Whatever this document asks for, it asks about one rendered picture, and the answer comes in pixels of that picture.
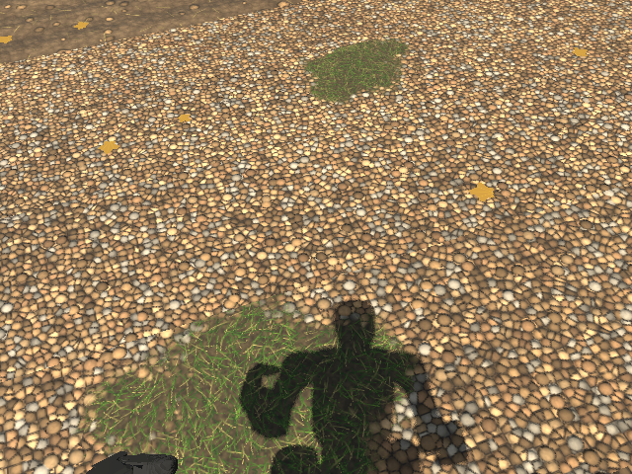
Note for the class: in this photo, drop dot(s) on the robot left hand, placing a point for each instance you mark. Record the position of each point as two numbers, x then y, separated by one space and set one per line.
121 463

